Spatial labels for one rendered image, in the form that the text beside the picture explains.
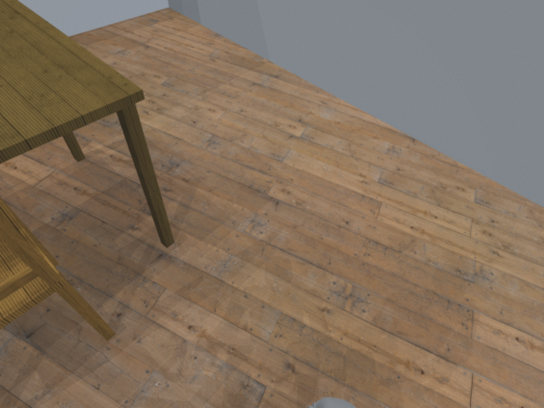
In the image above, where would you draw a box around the chair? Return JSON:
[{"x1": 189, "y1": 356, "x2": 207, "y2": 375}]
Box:
[{"x1": 0, "y1": 197, "x2": 116, "y2": 341}]

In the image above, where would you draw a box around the table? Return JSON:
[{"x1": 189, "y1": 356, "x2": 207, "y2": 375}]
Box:
[{"x1": 0, "y1": 0, "x2": 174, "y2": 248}]

